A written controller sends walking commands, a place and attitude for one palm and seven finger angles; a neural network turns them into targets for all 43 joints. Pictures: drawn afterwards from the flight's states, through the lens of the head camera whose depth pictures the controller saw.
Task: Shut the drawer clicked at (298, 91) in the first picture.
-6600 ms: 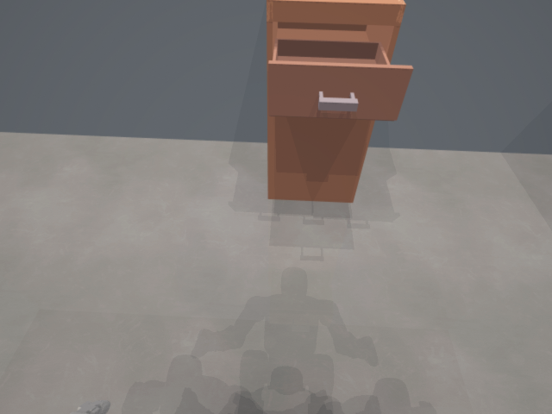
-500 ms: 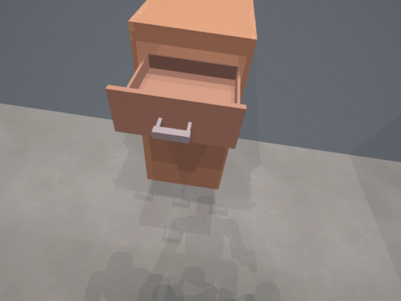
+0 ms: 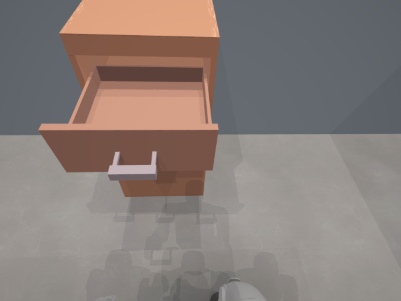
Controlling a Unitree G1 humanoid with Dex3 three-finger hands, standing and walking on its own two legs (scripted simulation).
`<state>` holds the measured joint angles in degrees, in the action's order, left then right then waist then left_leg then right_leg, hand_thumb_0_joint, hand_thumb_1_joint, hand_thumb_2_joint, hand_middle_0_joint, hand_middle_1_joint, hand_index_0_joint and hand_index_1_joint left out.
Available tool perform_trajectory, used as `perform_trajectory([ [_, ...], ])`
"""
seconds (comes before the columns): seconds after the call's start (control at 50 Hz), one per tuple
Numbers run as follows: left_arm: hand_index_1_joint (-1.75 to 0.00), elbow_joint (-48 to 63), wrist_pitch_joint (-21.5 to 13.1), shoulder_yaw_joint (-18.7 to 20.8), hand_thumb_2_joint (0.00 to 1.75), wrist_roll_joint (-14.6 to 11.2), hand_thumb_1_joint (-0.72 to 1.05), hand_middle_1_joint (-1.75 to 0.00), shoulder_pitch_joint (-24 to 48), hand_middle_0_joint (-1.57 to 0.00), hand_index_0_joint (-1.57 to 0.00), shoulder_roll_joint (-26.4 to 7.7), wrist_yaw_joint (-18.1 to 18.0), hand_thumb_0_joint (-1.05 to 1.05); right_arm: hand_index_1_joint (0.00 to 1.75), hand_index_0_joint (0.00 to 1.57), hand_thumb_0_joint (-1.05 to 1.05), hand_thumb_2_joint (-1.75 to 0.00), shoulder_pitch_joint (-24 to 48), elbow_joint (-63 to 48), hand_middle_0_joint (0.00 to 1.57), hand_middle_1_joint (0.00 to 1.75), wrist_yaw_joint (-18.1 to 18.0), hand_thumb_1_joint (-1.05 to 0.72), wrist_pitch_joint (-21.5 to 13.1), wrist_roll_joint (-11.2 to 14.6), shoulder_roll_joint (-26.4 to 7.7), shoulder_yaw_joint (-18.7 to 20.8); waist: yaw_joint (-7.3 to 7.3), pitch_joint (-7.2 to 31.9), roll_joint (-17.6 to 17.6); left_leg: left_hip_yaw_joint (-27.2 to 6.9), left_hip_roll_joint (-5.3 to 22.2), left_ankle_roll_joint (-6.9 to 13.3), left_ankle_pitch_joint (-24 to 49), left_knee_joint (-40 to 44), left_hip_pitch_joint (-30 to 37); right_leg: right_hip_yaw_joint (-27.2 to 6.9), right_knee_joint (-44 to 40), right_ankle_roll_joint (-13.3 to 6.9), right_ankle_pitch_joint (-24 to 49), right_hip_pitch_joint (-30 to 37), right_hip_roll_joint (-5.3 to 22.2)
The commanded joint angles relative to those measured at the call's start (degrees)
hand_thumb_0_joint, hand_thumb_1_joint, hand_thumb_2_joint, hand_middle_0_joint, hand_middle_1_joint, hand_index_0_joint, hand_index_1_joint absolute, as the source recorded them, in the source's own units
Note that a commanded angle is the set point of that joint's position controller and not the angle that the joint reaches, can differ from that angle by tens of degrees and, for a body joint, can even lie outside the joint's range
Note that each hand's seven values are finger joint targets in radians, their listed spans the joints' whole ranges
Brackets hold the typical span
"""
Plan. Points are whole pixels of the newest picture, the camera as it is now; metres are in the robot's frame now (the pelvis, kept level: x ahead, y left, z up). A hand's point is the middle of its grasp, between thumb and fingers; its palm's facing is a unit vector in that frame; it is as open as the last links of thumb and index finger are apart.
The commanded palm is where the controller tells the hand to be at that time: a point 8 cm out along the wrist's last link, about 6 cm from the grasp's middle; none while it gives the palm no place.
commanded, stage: take the last steps up to it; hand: left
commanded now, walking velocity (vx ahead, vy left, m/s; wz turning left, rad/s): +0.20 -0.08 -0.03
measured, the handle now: (134, 164) +0.41 +0.16 +0.00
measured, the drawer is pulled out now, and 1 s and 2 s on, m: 0.30 0.30 0.30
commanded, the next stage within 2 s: come to a stop and stand still in 0.12 s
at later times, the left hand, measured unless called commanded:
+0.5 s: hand out of the picture +0.11 +0.14 -0.17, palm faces +0.08 -0.98 -0.17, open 7.3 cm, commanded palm none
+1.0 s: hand out of the picture +0.10 +0.11 -0.16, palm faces +0.04 -0.97 -0.24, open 7.3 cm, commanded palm none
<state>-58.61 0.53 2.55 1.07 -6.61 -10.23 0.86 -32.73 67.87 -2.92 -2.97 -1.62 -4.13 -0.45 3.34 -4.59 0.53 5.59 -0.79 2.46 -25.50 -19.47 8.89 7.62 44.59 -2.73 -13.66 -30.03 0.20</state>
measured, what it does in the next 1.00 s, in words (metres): steps on the spot: right foot, then left foot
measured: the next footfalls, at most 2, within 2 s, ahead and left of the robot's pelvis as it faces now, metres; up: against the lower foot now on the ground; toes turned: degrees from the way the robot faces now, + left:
right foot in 0.06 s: +0.11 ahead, -0.13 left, +0.00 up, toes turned -1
left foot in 0.48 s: +0.20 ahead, +0.12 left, +0.00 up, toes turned +2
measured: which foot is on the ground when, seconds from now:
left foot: down 0.00-0.06, up 0.08-0.46, down 0.48-0.76, up 0.78-0.94, down 0.96-1.00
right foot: up 0.00-0.04, down 0.06-1.00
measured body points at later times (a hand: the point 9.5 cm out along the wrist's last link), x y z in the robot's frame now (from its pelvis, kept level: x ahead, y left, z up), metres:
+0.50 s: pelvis +0.12 -0.02 +0.00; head +0.13 -0.02 +0.45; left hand +0.11 +0.19 -0.15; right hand +0.18 -0.25 -0.15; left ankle +0.16 +0.11 -0.73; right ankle +0.12 -0.08 -0.73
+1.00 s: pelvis +0.07 -0.07 +0.01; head +0.07 -0.09 +0.46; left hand +0.10 +0.16 -0.14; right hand +0.10 -0.30 -0.16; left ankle +0.06 +0.09 -0.73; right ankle +0.07 -0.13 -0.73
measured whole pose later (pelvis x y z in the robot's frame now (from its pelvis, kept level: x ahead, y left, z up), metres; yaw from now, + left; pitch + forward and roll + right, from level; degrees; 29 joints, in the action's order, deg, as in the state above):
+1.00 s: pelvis +0.07 -0.07 +0.01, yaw +0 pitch -1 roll +1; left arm -62.0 0.1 1.4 1.0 -14.3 -8.2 -2.1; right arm -12.3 62.9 -1.9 1.7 -0.6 -9.8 2.4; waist 0.2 -0.9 -2.3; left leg -0.8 2.6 -2.5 -16.4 -27.1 -10.2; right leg 5.2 29.8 -4.7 -16.2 -12.7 -2.4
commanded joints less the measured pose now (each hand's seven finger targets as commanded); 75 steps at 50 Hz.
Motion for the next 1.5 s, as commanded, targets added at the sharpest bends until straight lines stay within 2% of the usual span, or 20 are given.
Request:
perform_trajectory([
  [0.0,-0.3,-1.7,-2.4,1.3,0.9,0.0,0.9,-0.3,-16.1,-0.2,-0.2,-4.9,-0.9,0.0,0.3,0.2,0.0,-0.9,1.0,-2.3,0.2,0.3,-0.6,-0.9,-0.9,1.2,-11.5,2.8,-9.88,3.6,-7.3,-3.0,13.0,0.5,65.2,-21.7,-16.0,0.1,-12.8,-3.5,8.6,27.3,-1.6],
  [0.02,-0.3,-3.5,-3.3,2.2,0.9,0.2,0.9,-0.3,-22.0,-0.2,-0.2,-8.7,-1.4,0.0,0.3,0.2,0.0,-0.9,0.3,-2.7,0.2,0.3,0.0,-0.9,-1.0,2.0,-9.1,2.9,-11.72,8.3,0.4,-1.5,8.4,-0.5,40.9,-38.0,-27.2,-13.3,-14.5,-8.8,17.1,38.5,9.6],
  [0.04,-0.3,-3.9,-3.5,2.9,0.9,-0.6,0.9,-0.3,-24.9,-0.2,-0.2,-11.2,-1.5,0.0,0.3,0.2,0.0,-0.9,-0.9,-4.0,0.2,0.3,0.2,-0.9,-1.1,2.3,-6.9,2.9,-10.09,13.4,7.7,-0.1,0.4,-1.8,-6.8,-57.0,-35.3,-34.0,-21.8,-15.9,26.5,41.2,24.1],
  [0.1,-0.3,0.0,-2.6,1.9,0.9,-1.1,0.9,-0.3,-11.5,-0.2,-0.2,-7.7,-2.4,0.0,0.3,0.2,0.0,-0.9,4.3,-6.0,0.2,0.3,1.1,-0.9,0.8,1.2,-5.2,3.2,-5.0,-1.2,1.3,-7.1,6.7,0.1,0.5,-60.7,-37.8,-27.6,-33.5,-13.7,-3.3,16.1,21.1],
  [0.2,-0.3,0.5,-4.2,0.2,0.9,-0.2,0.9,-0.3,-7.8,-0.2,-0.2,-2.4,-3.0,0.0,0.3,0.2,0.0,-0.9,2.1,-5.6,0.2,0.3,1.6,-0.9,3.0,0.2,-2.3,2.9,0.66,-0.9,-0.6,-4.4,8.1,-2.6,5.5,-45.1,-30.7,-10.8,-33.9,-8.6,9.3,4.4,13.5],
  [0.36,-0.3,-1.6,-2.9,-0.1,0.9,-0.2,0.9,-0.3,-12.5,-0.2,-0.2,-3.6,-3.3,0.0,0.3,0.2,0.0,-0.9,12.8,-7.7,0.2,0.3,0.8,-0.9,3.3,1.5,-4.2,2.4,-3.28,5.1,6.3,-3.7,4.6,-5.2,8.4,-18.2,-26.9,-10.9,-22.8,-7.1,40.3,19.4,12.6],
  [0.42,-0.3,-2.0,-1.9,0.4,0.9,-0.5,0.9,-0.3,-13.0,-0.2,-0.2,-4.2,-3.5,0.0,0.3,0.2,0.0,-0.9,13.9,-7.6,0.2,0.3,0.6,-0.9,3.5,1.3,-6.4,3.1,-2.81,4.5,4.5,-4.1,4.6,-4.7,21.9,-8.0,-19.9,-11.0,-18.3,-4.1,35.9,18.0,11.2],
  [0.46,-0.3,-1.3,-1.1,0.3,0.9,-0.7,0.9,-0.3,-14.4,-0.2,-0.2,-2.4,-3.9,0.0,0.3,0.2,0.0,-0.9,14.0,-8.2,0.2,0.3,0.2,-0.9,3.1,1.0,-9.6,3.6,-3.34,5.8,-1.4,-8.4,12.0,-1.0,49.7,-8.4,-13.2,-8.2,-14.7,0.0,24.0,14.1,6.2],
  [0.5,-0.3,-1.0,-0.4,0.0,0.9,-0.5,0.9,-0.3,-15.5,-0.2,-0.2,-1.0,-4.2,0.0,0.3,0.2,0.0,-0.9,15.5,-8.5,0.2,0.3,-0.2,-0.9,3.3,0.9,-11.6,3.9,-4.0,4.0,-7.4,-11.5,16.8,2.8,55.7,-6.0,-14.7,-6.8,-12.2,1.5,6.6,13.0,2.9],
  [0.54,-0.3,-0.7,0.5,0.5,0.9,-0.5,0.9,-0.3,-14.6,-0.2,-0.2,-2.2,-3.8,0.0,0.3,0.2,0.0,-0.9,18.0,-9.3,0.2,0.3,-0.6,-0.9,3.5,0.9,-12.1,4.1,-4.32,3.8,-13.7,-14.9,19.6,6.7,53.4,-0.9,-19.5,-6.2,-3.6,2.2,-10.4,14.8,1.7],
  [0.62,-0.3,-0.1,1.2,0.8,0.9,-0.2,0.9,-0.3,-15.9,-0.2,-0.2,-1.3,-3.5,0.0,0.3,0.2,0.0,-0.9,22.3,-11.4,0.2,0.3,-0.5,-0.9,3.5,0.4,-13.2,4.7,-5.03,6.4,-10.7,-14.1,19.4,8.9,47.6,-1.2,-18.8,-8.0,2.4,2.5,-15.4,12.0,1.5],
  [0.7,-0.3,-0.5,-0.2,0.6,0.9,0.4,0.9,-0.3,-17.8,-0.2,-0.2,-2.3,-3.2,0.0,0.3,0.2,0.0,-0.9,23.3,-11.9,0.2,0.3,0.4,-0.9,3.9,1.1,-12.4,5.2,-5.61,9.2,-1.4,-8.5,10.7,1.8,29.8,-10.2,-19.7,-10.5,-21.5,2.9,5.5,18.5,3.2],
  [0.72,-0.3,-0.1,-0.5,0.9,0.9,0.7,0.9,-0.3,-15.5,-0.2,-0.2,-5.8,-3.3,0.0,0.3,0.2,0.0,-0.9,22.7,-12.5,0.2,0.3,0.8,-0.9,4.2,1.6,-9.6,5.0,-4.03,7.5,8.1,-4.6,5.3,-1.9,16.4,-13.4,-24.4,-19.0,-24.7,0.7,12.4,18.6,10.3],
  [0.76,-0.3,1.1,-0.7,0.8,0.9,0.4,0.9,-0.3,-11.3,-0.2,-0.2,-7.7,-3.1,0.0,0.3,0.2,0.0,-0.9,24.5,-12.5,0.2,0.3,1.4,-0.9,5.1,1.2,-8.1,4.5,-3.99,4.5,9.8,-5.0,2.6,-3.8,2.0,-18.4,-24.1,-22.0,-28.1,-5.7,13.6,12.5,16.7],
  [1.04,-0.3,-3.6,-1.2,-0.1,0.9,-0.9,0.9,-0.3,-9.8,-0.2,-0.2,-5.2,-3.1,0.0,0.3,0.2,0.0,-0.9,15.9,-3.6,0.2,0.3,0.6,-0.9,3.1,0.8,-7.9,1.7,-4.3,2.1,-4.6,-7.6,6.2,-2.7,17.6,-0.9,-18.4,-12.9,-27.6,1.0,4.6,20.0,6.2],
  [1.16,-0.3,-3.8,-0.8,0.1,0.9,-0.7,0.9,-0.3,-10.0,-0.2,-0.2,-5.0,-2.9,0.0,0.3,0.2,0.0,-0.9,11.2,-2.8,0.2,0.3,0.8,-0.9,3.8,0.4,-7.3,1.9,-3.57,-1.6,1.7,-6.1,4.5,-2.8,10.0,-1.2,-19.7,-15.3,-34.3,1.2,-13.0,15.3,6.6],
  [1.36,-0.3,-4.5,-0.8,0.2,0.9,-0.6,0.9,-0.3,-13.3,-0.2,-0.2,-2.7,-3.0,0.0,0.3,0.2,0.0,-0.9,5.2,-2.0,0.2,0.3,0.6,-0.9,3.6,0.4,-5.2,1.8,-3.13,-3.2,0.4,-6.1,4.3,-2.3,8.1,-1.5,-21.5,-15.1,-34.2,0.6,-16.0,11.7,6.2],
  [1.44,-0.3,-4.9,-1.0,0.1,0.9,-0.7,0.9,-0.3,-14.7,-0.2,-0.2,-1.7,-2.9,0.0,0.3,0.2,0.0,-0.9,4.6,-2.2,0.2,0.3,0.5,-0.9,3.1,0.5,-4.7,1.6,-3.57,-2.4,-0.8,-7.0,4.6,-2.1,7.9,0.0,-23.3,-14.0,-31.8,0.5,-12.1,13.6,5.6],
  [1.46,-0.3,-5.3,-2.9,-0.7,0.9,0.3,0.9,-0.3,-18.7,-0.2,-0.2,-3.8,-5.2,0.0,0.3,0.2,0.0,-0.9,13.5,-5.6,0.2,0.3,1.4,-0.9,2.1,0.3,-8.2,1.8,-6.3,-6.6,0.1,-2.0,4.0,-4.6,5.1,-13.5,-30.2,-18.4,-32.4,6.7,9.8,15.2,9.1],
  [1.48,-0.3,-4.9,-3.8,-0.7,0.9,0.2,0.9,-0.3,-17.8,-0.2,-0.2,-6.2,-4.9,0.0,0.3,0.2,0.0,-0.9,10.8,-8.5,0.2,0.3,1.2,-0.9,2.2,1.2,-6.1,1.2,-2.08,-2.6,0.2,-4.7,3.9,-4.7,6.2,-14.4,-26.7,-20.1,-30.0,3.0,26.4,17.5,14.4],
])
